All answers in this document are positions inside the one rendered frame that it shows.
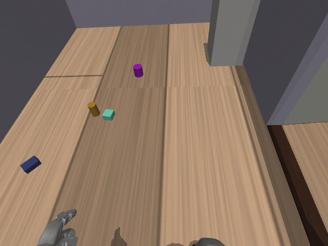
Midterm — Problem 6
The left robot hand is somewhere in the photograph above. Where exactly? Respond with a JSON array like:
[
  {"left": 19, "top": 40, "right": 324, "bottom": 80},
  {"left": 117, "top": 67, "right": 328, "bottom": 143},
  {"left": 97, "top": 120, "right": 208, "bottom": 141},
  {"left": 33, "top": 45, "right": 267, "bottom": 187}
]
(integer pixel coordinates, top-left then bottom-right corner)
[{"left": 37, "top": 209, "right": 78, "bottom": 246}]

